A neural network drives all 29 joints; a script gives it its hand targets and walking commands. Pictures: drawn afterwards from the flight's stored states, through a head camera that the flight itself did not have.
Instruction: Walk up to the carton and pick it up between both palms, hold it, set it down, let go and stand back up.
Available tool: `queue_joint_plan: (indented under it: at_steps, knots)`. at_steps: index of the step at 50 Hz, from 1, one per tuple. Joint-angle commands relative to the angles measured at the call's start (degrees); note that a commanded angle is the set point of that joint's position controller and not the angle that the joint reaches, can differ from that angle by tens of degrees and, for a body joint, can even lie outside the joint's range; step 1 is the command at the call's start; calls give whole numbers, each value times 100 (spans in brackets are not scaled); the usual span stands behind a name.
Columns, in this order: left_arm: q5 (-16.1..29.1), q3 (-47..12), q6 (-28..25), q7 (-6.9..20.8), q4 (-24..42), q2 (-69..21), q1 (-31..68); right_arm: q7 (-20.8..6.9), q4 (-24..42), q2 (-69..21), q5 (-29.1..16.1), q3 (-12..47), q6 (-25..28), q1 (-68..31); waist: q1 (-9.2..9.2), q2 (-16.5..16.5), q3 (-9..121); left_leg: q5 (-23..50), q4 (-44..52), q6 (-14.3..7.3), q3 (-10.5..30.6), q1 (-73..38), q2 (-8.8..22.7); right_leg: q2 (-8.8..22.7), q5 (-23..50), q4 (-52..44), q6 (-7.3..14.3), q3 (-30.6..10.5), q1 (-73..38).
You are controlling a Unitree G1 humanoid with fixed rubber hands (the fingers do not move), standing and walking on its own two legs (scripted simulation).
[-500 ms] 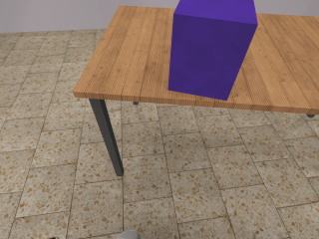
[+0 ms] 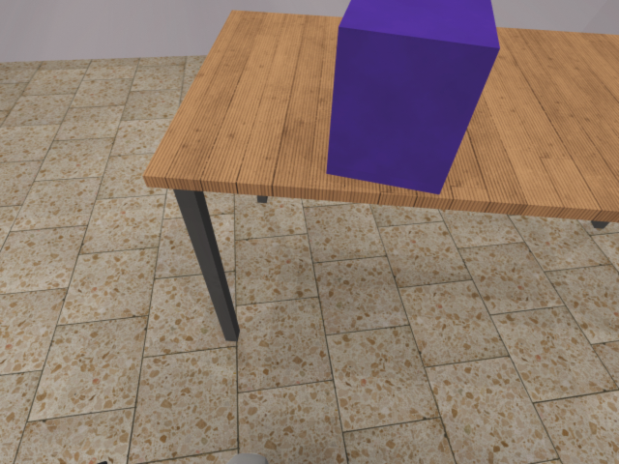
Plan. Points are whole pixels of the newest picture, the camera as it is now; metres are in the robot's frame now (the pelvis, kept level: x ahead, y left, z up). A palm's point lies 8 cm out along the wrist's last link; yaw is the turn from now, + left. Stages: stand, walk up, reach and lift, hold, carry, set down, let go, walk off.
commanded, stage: walk up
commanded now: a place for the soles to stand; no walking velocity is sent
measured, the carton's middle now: (402, 87) +0.66 -0.12 +0.14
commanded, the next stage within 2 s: none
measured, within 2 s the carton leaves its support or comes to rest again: neither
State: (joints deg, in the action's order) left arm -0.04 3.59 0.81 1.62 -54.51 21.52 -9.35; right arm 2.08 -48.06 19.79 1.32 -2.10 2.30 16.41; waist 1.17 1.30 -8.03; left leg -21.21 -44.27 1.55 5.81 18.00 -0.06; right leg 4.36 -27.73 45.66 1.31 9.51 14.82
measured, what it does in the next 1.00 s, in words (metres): walks ahead: right foot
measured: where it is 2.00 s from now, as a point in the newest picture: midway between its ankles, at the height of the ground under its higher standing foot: outside the picture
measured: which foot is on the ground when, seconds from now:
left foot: down 0.00-0.62, up 0.64-1.00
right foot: down 0.00-0.28, up 0.30-0.60, down 0.62-1.00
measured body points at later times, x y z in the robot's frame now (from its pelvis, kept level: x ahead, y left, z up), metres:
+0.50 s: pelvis +0.05 -0.02 +0.01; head +0.09 -0.01 +0.45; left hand +0.16 +0.29 -0.11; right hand +0.10 -0.34 -0.10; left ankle +0.05 +0.14 -0.71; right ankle +0.07 -0.10 -0.67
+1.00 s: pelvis +0.13 -0.12 +0.01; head +0.17 -0.13 +0.46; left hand +0.24 +0.19 -0.09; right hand +0.18 -0.44 -0.10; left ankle +0.22 +0.04 -0.69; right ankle +0.14 -0.13 -0.71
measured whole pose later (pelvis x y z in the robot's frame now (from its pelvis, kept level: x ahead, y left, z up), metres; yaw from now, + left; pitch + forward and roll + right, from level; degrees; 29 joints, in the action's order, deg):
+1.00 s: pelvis +0.13 -0.12 +0.01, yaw -3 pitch -4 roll +2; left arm 0.0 5.4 -0.5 3.0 -48.8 21.5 -11.2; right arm 1.5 -48.0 22.6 0.9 -2.1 1.5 18.0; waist 1.7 1.4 -8.6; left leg -17.5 -44.5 -1.1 3.4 23.8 -0.1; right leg -5.1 -19.7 35.7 4.8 8.2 12.9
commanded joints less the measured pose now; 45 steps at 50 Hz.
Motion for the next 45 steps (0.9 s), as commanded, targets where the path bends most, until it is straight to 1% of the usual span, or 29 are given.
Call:
queue_joint_plan:
  at_steps: [1, 2, 3, 4, 6, 8, 11, 13, 14, 15, 16, 17, 19, 20, 26, 28, 29, 30, 31, 32, 33, 35, 36, 37, 38, 39, 42, 44, 45]
  knots:
    - [-45, 388, -224, -35, 376, 1410, -13, 50, 242, 1732, 0, -358, 145, -540, 254, -1033, 506, 1823, 1118, -1015, 1391, 867, 750, 76, 413, -1549, 326, -1152, -604]
    - [-121, 434, -308, -54, 299, 1649, -335, 33, 297, 1380, -65, -285, 101, -738, 441, 252, 431, 1401, 164, -622, 464, 1502, 180, 710, 635, -2246, 376, -1934, -1207]
    - [-140, 479, -305, -64, 223, 1779, -390, 77, 277, 1258, -70, -297, 40, -742, 461, 821, 349, -245, -675, -418, -446, 1565, -316, 1691, 291, -2942, 789, -2484, -866]
    - [-146, 472, -305, -76, 327, 1906, -197, 92, 264, 1334, -81, -322, -1, -544, 238, 487, 232, -1180, -1249, -347, -154, 1513, -110, 2071, 576, -2949, 953, -2713, -501]
    - [-74, 475, -276, -126, 513, 1821, 40, 57, 170, 1427, -94, -381, 29, -309, 151, 297, 209, -1241, -1384, -292, -451, 1321, 35, 2079, 1859, -2530, 1277, -2255, -444]
    - [-188, 657, -261, 51, 569, 1977, -289, -106, 130, 1694, -5, -509, 205, -137, 284, 1077, 56, -1044, -785, -366, -961, 1996, 251, 1769, -840, -2914, 1411, -2128, -1201]
    - [-134, 674, -231, 115, 545, 2019, -304, -159, 183, 1698, 14, -549, 276, -211, 286, 782, -74, -1072, -64, -412, -1028, 1624, 275, 1807, -472, -2671, 1371, -1968, -971]
    - [-155, 618, -151, 133, 683, 1834, 274, -123, -196, 1707, 22, -625, 309, 1115, -492, 271, 875, -209, 1069, -441, -1226, -673, -15, 1434, -969, -1556, 961, -1237, -93]
    - [-145, 551, -128, 141, 856, 1519, 629, -32, -387, 1926, 34, -729, 342, 2041, -983, -358, 1052, -572, 1552, -626, -535, -2071, -232, 704, -682, 169, 602, -570, 1034]
    - [-157, 412, -130, 151, 1170, 952, 1019, 44, -368, 2559, 101, -883, 334, 2234, -1292, -2160, 701, -2663, 2756, -1056, 2519, -2596, 1186, -256, -949, 1961, 191, -241, 3138]
    - [-107, 455, -98, 149, 1252, 1201, 843, 76, -142, 2746, 192, -865, 388, 1740, -967, -1441, 443, -2452, 3443, -1490, 4540, -2131, 1992, -526, -803, 2450, 76, -1312, 3729]
    - [-119, 530, -103, 124, 1210, 1458, 1098, 138, -159, 2686, 66, -886, 411, 1534, -777, -632, 257, -1688, 3126, -1757, 3966, -1672, 2129, -97, -296, 2600, 135, -1656, 3358]
    - [-182, 507, -164, 146, 936, 1327, 530, 176, -205, 2271, 61, -695, 469, 1082, -316, -139, 429, 1480, 2056, -1576, 2716, -2089, 1742, 68, -77, 2190, 139, -1558, 3046]
    - [-180, 505, -198, 147, 1056, 1323, 353, 165, -64, 2204, 31, -636, 508, 1014, -314, -405, 722, 2463, 1820, -1624, 2419, -2272, 1753, 201, -256, 1767, 94, -1500, 2862]
    - [-124, 531, -251, 303, 1649, 1204, 847, 205, 163, 2302, 1, -741, 537, 1100, -493, -698, 781, 2782, 1523, -1774, 1987, -2238, 1710, 222, 17, 441, -35, -1211, 2847]
    - [-113, 537, -284, 340, 1560, 1163, 824, 220, 219, 2518, -1, -753, 551, 702, -301, -849, 570, 2427, 1506, -1642, 1854, -1341, 1933, 414, 479, 170, -119, -1300, 2137]
    - [-90, 592, -323, 326, 1423, 1327, 198, 199, 342, 2557, -11, -748, 508, 117, 183, -781, 767, 2394, 964, -1434, 1677, -579, 1772, 402, 719, -745, -37, -1800, 910]
    - [-62, 781, -393, 256, 980, 1600, -1169, 140, 463, 2199, -108, -615, 454, -570, 963, -249, 1256, 2593, -710, -822, 402, 811, 993, 118, 1013, -1636, 52, -1506, -1477]
    - [-148, 966, -418, 154, 678, 2024, -1970, 126, 518, 1299, -25, -317, 449, -461, 1270, 1970, 1235, 68, -2406, -652, -65, 2280, -120, 452, 473, -2030, -57, -1848, -2531]
    - [-84, 970, -388, 92, 910, 2366, -1741, 152, 493, 1153, -223, -231, 366, 129, 851, 2124, 1384, -988, -3025, -506, -77, 2866, -657, 1887, -844, -3538, 28, -4100, -1917]
    - [-12, 946, -342, 98, 991, 2249, -1212, 174, 345, 1726, -256, -360, 249, 5, 670, 730, 921, -442, -3335, -542, 490, 2674, -260, 1928, -1997, -3730, -180, -4399, -1332]
    - [42, 767, -323, 44, 1075, 1824, -409, 77, 8, 1909, -137, -489, 199, 156, 216, -50, -89, 458, -3063, -299, 139, 2381, 147, 1508, -1203, -3640, -473, -3346, -517]
    - [9, 738, -344, 33, 1054, 1733, -455, 33, -4, 1920, -109, -520, 137, 245, 99, 205, -198, 625, -2925, -213, 62, 2266, 228, 1377, -701, -3603, -308, -3040, -173]
    - [58, 679, -381, 11, 1033, 1620, -506, -48, -40, 1762, -138, -489, 122, 480, 69, 90, -98, 830, -2752, -200, 105, 2016, 208, 1280, 283, -3533, -634, -2748, -419]
    - [36, 660, -422, 17, 1040, 1544, -631, -54, -50, 1675, -126, -476, 91, 642, -10, 135, 22, 787, -2564, -202, 159, 1851, 202, 1308, 1233, -3370, -407, -2690, -605]
    - [128, 648, -422, 6, 1036, 1521, -582, -49, -24, 1623, -128, -449, 87, 686, -88, 198, -157, 827, -2248, -150, 86, 1638, 178, 1101, 2218, -3434, -820, -2167, -480]
    - [130, 707, -342, -11, 1026, 1529, -783, 29, 7, 1583, -109, -421, 48, 882, 98, 1096, 393, 419, -1606, -225, -434, 1438, -41, 611, 4157, -3099, -1285, -1564, -1596]
    - [83, 700, -246, -58, 1027, 1521, -1148, 24, 12, 1467, -93, -343, -14, 727, 155, 794, 609, 257, -1071, -255, -657, 1284, -96, 519, 4452, -2999, -1282, -1309, -2021]
    - [12, 697, -237, -55, 1046, 1509, -1091, 36, 85, 1399, -94, -350, -15, 540, 282, 501, 719, 254, -919, -267, -548, 1476, 11, 643, 4845, -2559, -833, -1234, -2240]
